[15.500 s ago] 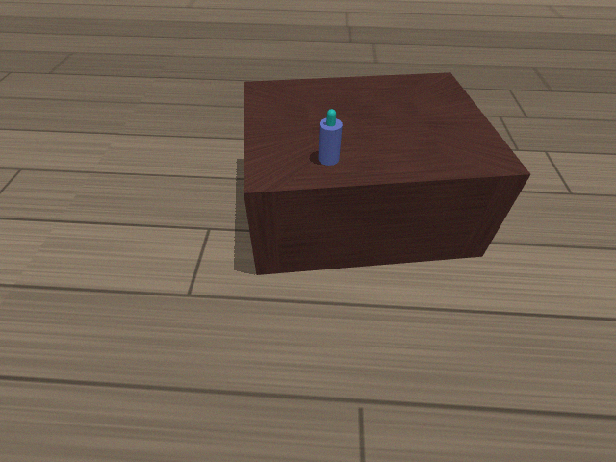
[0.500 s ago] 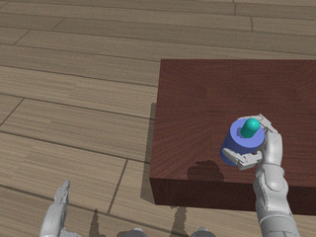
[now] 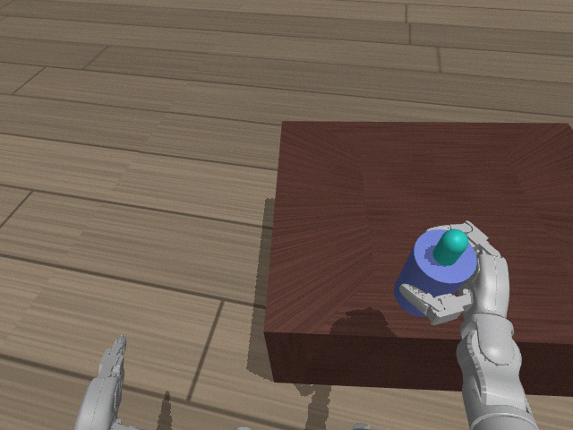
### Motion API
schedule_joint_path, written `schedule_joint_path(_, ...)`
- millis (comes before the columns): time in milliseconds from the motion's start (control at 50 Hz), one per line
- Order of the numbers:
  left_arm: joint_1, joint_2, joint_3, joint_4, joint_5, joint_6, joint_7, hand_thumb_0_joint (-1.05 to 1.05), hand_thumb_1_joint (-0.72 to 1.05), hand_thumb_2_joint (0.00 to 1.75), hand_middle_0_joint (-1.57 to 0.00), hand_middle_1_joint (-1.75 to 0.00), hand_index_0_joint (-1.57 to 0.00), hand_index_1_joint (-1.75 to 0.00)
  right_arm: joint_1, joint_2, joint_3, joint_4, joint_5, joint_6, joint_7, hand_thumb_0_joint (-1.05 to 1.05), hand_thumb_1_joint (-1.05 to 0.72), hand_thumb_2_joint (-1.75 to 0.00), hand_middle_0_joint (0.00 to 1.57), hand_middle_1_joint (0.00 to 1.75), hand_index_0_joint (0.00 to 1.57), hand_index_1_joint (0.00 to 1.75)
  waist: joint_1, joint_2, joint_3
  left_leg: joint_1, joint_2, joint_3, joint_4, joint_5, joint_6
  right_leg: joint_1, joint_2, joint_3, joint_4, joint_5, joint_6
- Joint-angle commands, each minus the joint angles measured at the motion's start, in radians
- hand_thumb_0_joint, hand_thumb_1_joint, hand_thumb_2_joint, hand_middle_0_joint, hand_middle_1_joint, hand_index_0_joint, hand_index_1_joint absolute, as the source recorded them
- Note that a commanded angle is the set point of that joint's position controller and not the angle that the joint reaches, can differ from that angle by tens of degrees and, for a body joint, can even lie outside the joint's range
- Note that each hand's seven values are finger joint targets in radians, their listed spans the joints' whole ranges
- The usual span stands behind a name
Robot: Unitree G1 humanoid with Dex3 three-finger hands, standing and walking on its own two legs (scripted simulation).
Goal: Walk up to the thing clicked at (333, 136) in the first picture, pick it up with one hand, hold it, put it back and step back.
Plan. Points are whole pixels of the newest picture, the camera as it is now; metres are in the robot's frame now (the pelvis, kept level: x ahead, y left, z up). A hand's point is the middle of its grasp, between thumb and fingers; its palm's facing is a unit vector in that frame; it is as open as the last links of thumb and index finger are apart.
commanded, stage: hold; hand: right
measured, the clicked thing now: (434, 269) +0.34 -0.17 +0.05
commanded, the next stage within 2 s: none
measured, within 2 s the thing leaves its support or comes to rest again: neither
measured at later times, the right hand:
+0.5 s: hand (441, 269) +0.34 -0.17 +0.06, palm faces +0.17 +0.99 -0.01, open 10.4 cm
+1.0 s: hand (442, 273) +0.33 -0.17 +0.06, palm faces +0.17 +0.98 -0.01, open 10.4 cm
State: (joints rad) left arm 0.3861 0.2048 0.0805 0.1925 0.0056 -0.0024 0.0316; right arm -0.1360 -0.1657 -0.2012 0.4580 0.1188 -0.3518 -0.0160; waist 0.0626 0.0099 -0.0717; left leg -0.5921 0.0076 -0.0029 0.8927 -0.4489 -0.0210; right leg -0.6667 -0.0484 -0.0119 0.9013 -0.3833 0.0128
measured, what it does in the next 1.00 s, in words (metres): stands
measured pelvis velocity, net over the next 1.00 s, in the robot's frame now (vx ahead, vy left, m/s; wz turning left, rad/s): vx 0.00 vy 0.00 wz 0.00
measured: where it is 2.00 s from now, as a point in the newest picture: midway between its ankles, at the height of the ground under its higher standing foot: outside the picture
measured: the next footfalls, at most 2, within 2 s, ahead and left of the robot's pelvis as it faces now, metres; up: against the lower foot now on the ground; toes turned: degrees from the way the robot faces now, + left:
none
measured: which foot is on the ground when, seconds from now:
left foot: down 0.00-1.00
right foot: down 0.00-1.00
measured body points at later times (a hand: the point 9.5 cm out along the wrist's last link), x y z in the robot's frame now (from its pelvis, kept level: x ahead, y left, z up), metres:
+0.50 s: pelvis +0.01 +0.00 +0.01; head +0.04 -0.01 +0.46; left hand +0.17 +0.26 -0.04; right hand +0.32 -0.23 +0.06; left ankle +0.00 +0.13 -0.69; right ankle +0.04 -0.13 -0.69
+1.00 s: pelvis +0.00 +0.00 +0.01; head +0.03 -0.01 +0.46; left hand +0.16 +0.26 -0.04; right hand +0.31 -0.22 +0.06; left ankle +0.00 +0.13 -0.69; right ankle +0.04 -0.13 -0.69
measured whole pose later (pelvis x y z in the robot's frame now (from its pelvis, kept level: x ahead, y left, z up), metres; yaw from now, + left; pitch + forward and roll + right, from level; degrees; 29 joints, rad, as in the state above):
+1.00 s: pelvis +0.00 +0.00 +0.01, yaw +0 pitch +6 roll +1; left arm 0.32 0.20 0.09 0.34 0.00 -0.03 0.05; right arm -0.09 -0.16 -0.17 0.41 0.13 -0.34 -0.02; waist 0.05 0.00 -0.05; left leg -0.49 0.01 0.00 0.81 -0.41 -0.02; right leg -0.57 -0.04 -0.02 0.81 -0.35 0.01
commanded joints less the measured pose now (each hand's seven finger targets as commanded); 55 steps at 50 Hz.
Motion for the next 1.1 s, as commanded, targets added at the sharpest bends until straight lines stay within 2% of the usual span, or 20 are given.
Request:
schedule_joint_path(0,-0.045,0.146,0.085,-0.147,0.002,-0.061,0.02,0.0,-0.55,0.05,-0.04,-0.05,-0.04,-0.05,-0.345,-0.146,-0.035,-0.332,0.017,-0.106,-0.008,0.0,-0.06,-1.32,1.23,1.44,1.29,1.44,-0.008,-0.051,-0.275,0.042,-0.018,0.02,-0.151,0.195,0.017,0.248,0.025,-0.003,-0.145,0.118,-0.016)
schedule_joint_path(60,-0.016,0.173,0.118,-0.106,0.001,-0.059,0.022,0.0,-0.54,0.04,-0.04,-0.05,-0.04,-0.05,-0.279,-0.136,-0.028,-0.309,0.016,-0.091,-0.002,0.0,-0.08,-1.32,1.24,1.44,1.3,1.44,0.003,-0.053,-0.278,0.046,-0.019,0.026,-0.149,0.24,0.014,0.271,0.024,-0.003,-0.147,0.16,-0.015)
schedule_joint_path(100,-0.047,0.167,0.104,-0.156,-0.003,-0.063,0.024,0.0,-0.54,0.05,-0.04,-0.05,-0.04,-0.05,-0.314,-0.151,-0.035,-0.379,0.018,-0.091,-0.004,0.0,-0.06,-1.32,1.24,1.44,1.3,1.44,-0.008,-0.046,-0.331,0.076,-0.02,0.028,-0.151,0.269,0.013,0.304,0.022,0.001,-0.147,0.199,-0.015)
schedule_joint_path(160,-0.061,0.119,0.059,-0.107,-0.004,-0.061,0.021,0.0,-0.55,0.05,-0.04,-0.05,-0.04,-0.05,-0.252,-0.095,-0.003,-0.298,0.025,-0.075,-0.004,0.0,-0.08,-1.31,1.24,1.43,1.3,1.43,-0.011,-0.01,-0.251,0.072,-0.021,0.033,-0.159,0.267,0.01,0.268,0.024,0.001,-0.154,0.194,-0.017)
schedule_joint_path(200,-0.088,0.133,0.071,-0.118,-0.004,-0.065,0.025,0.0,-0.54,0.05,-0.04,-0.05,-0.04,-0.05,-0.292,-0.133,-0.034,-0.342,0.027,-0.08,-0.008,0.0,-0.07,-1.3,1.23,1.43,1.29,1.43,-0.015,-0.015,-0.283,0.087,-0.019,0.031,-0.163,0.274,0.009,0.276,0.023,0.002,-0.155,0.202,-0.019)
schedule_joint_path(240,-0.084,0.12,0.064,-0.113,-0.007,-0.063,0.029,0.0,-0.54,0.05,-0.04,-0.05,-0.04,-0.05,-0.337,-0.131,-0.003,-0.429,0.022,-0.087,-0.006,0.0,-0.07,-1.32,1.24,1.44,1.3,1.44,-0.018,-0.047,-0.314,0.106,-0.014,0.019,-0.169,0.287,0.013,0.31,0.027,-0.007,-0.157,0.214,-0.017)
schedule_joint_path(260,-0.077,0.176,0.117,-0.094,-0.006,-0.061,0.037,0.0,-0.54,0.04,-0.04,-0.05,-0.05,-0.05,-0.252,-0.142,-0.023,-0.353,0.021,-0.074,-0.01,0.0,-0.08,-1.32,1.24,1.44,1.3,1.44,-0.013,-0.027,-0.293,0.104,-0.017,0.024,-0.17,0.297,0.011,0.302,0.027,-0.004,-0.16,0.223,-0.018)
schedule_joint_path(280,-0.058,0.141,0.072,-0.077,-0.006,-0.058,0.029,0.0,-0.54,0.05,-0.04,-0.05,-0.04,-0.05,-0.157,-0.121,-0.012,-0.272,0.016,-0.055,-0.005,0.0,-0.07,-1.31,1.23,1.42,1.29,1.42,-0.021,-0.002,-0.234,0.106,-0.017,0.025,-0.178,0.297,0.007,0.276,0.029,-0.009,-0.166,0.22,-0.02)
schedule_joint_path(340,-0.076,0.144,0.085,-0.079,-0.006,-0.06,0.03,0.0,-0.54,0.04,-0.04,-0.05,-0.05,-0.05,-0.301,-0.122,0.0,-0.416,0.023,-0.068,-0.007,0.0,-0.1,-1.33,1.25,1.45,1.31,1.45,-0.009,-0.074,-0.302,0.103,-0.018,0.029,-0.173,0.322,0.013,0.341,0.023,-0.003,-0.173,0.264,-0.013)
schedule_joint_path(400,-0.045,0.119,0.066,-0.013,-0.007,-0.055,0.024,0.0,-0.55,0.05,-0.05,-0.06,-0.05,-0.05,-0.198,-0.104,-0.003,-0.315,0.025,-0.052,-0.007,0.0,-0.09,-1.33,1.24,1.44,1.3,1.44,-0.017,-0.028,-0.217,0.096,-0.019,0.032,-0.181,0.312,0.01,0.299,0.023,-0.005,-0.177,0.252,-0.016)
schedule_joint_path(440,-0.113,0.141,0.08,-0.094,-0.007,-0.066,0.026,0.0,-0.54,0.05,-0.05,-0.06,-0.05,-0.05,-0.251,-0.13,-0.033,-0.353,0.026,-0.063,-0.011,0.0,-0.08,-1.32,1.23,1.43,1.29,1.43,-0.009,-0.002,-0.279,0.131,-0.017,0.027,-0.186,0.331,0.005,0.31,0.024,-0.005,-0.172,0.254,-0.022)
schedule_joint_path(500,-0.084,0.166,0.106,-0.065,-0.006,-0.064,0.031,0.0,-0.54,0.05,-0.05,-0.06,-0.05,-0.05,-0.257,-0.124,-0.011,-0.365,0.02,-0.063,-0.01,0.0,-0.1,-1.33,1.24,1.44,1.3,1.44,-0.007,-0.034,-0.27,0.104,-0.021,0.03,-0.18,0.33,0.01,0.346,0.02,0.0,-0.181,0.278,-0.015)
schedule_joint_path(520,-0.084,0.123,0.062,-0.068,-0.007,-0.067,0.025,0.0,-0.54,0.05,-0.05,-0.06,-0.05,-0.05,-0.214,-0.093,0.004,-0.291,0.022,-0.057,-0.005,0.0,-0.1,-1.32,1.24,1.43,1.29,1.43,-0.007,-0.009,-0.242,0.11,-0.021,0.032,-0.186,0.326,0.008,0.32,0.023,-0.002,-0.18,0.266,-0.019)
schedule_joint_path(600,-0.107,0.112,0.053,-0.067,-0.004,-0.075,0.024,0.0,-0.54,0.04,-0.05,-0.06,-0.05,-0.05,-0.261,-0.103,0.007,-0.366,0.025,-0.079,-0.002,0.0,-0.1,-1.31,1.23,1.42,1.28,1.42,-0.02,-0.042,-0.26,0.119,-0.017,0.031,-0.19,0.292,0.012,0.315,0.026,-0.004,-0.19,0.225,-0.016)
schedule_joint_path(660,-0.081,0.141,0.082,-0.058,-0.004,-0.078,0.028,0.0,-0.54,0.05,-0.05,-0.06,-0.05,-0.05,-0.241,-0.136,-0.02,-0.362,0.024,-0.08,-0.005,0.0,-0.09,-1.31,1.23,1.42,1.28,1.42,-0.024,-0.039,-0.292,0.148,-0.015,0.024,-0.192,0.331,0.008,0.341,0.03,-0.01,-0.184,0.259,-0.018)
schedule_joint_path(720,-0.093,0.113,0.054,-0.049,-0.005,-0.079,0.022,0.0,-0.54,0.05,-0.05,-0.06,-0.05,-0.05,-0.234,-0.113,-0.011,-0.341,0.028,-0.08,-0.005,0.0,-0.1,-1.31,1.23,1.42,1.29,1.42,-0.02,-0.039,-0.254,0.13,-0.017,0.025,-0.197,0.319,0.009,0.322,0.031,-0.011,-0.192,0.245,-0.018)
schedule_joint_path(740,-0.091,0.151,0.095,-0.031,-0.004,-0.078,0.027,0.0,-0.54,0.05,-0.05,-0.06,-0.05,-0.05,-0.26,-0.142,-0.028,-0.404,0.03,-0.087,-0.011,0.0,-0.08,-1.32,1.23,1.43,1.29,1.43,-0.026,-0.072,-0.264,0.135,-0.015,0.023,-0.195,0.313,0.013,0.325,0.03,-0.009,-0.195,0.241,-0.015)
schedule_joint_path(880,-0.131,0.11,0.049,-0.037,-0.006,-0.089,0.03,0.0,-0.55,0.05,-0.05,-0.06,-0.05,-0.05,-0.269,-0.092,0.018,-0.364,0.026,-0.078,-0.005,0.0,-0.07,-1.31,1.22,1.42,1.28,1.42,-0.011,-0.012,-0.222,0.121,-0.017,0.023,-0.218,0.257,0.011,0.302,0.027,-0.007,-0.205,0.181,-0.019)
schedule_joint_path(1020,-0.097,0.175,0.106,-0.029,-0.003,-0.094,0.038,0.0,-0.53,0.04,-0.05,-0.05,-0.05,-0.05,-0.251,-0.127,-0.024,-0.285,0.028,-0.082,0.004,0.0,-0.08,-1.3,1.23,1.42,1.28,1.42,-0.004,0.017,-0.249,0.117,-0.014,0.02,-0.213,0.268,0.007,0.314,0.028,-0.007,-0.199,0.187,-0.021)
schedule_joint_path(1080,-0.103,0.143,0.082,-0.044,-0.004,-0.102,0.031,0.0,-0.53,0.04,-0.05,-0.06,-0.05,-0.05,-0.278,-0.118,-0.014,-0.335,0.032,-0.099,0.003,0.0,-0.07,-1.3,1.22,1.41,1.28,1.41,-0.016,-0.029,-0.248,0.105,-0.02,0.028,-0.21,0.236,0.014,0.324,0.027,-0.004,-0.212,0.167,-0.014)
